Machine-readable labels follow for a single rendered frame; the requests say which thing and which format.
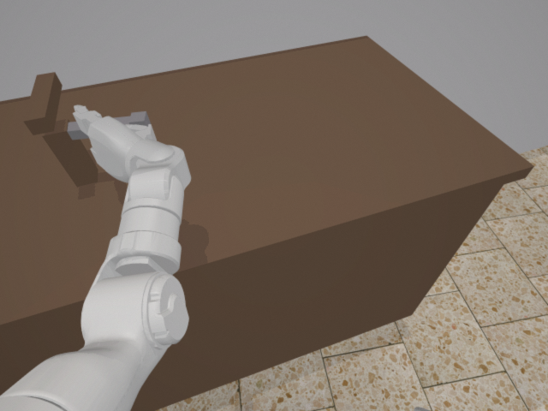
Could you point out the robot left hand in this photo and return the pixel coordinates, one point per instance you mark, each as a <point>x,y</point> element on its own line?
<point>111,140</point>

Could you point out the robot left upper arm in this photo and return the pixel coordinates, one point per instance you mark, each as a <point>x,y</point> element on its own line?
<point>128,323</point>

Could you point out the counter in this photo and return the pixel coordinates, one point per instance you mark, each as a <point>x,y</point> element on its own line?
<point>330,187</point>

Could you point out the tap lever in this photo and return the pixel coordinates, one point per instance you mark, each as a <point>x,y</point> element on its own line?
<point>139,118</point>

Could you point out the left robot forearm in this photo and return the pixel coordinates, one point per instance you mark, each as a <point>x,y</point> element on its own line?
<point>147,238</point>

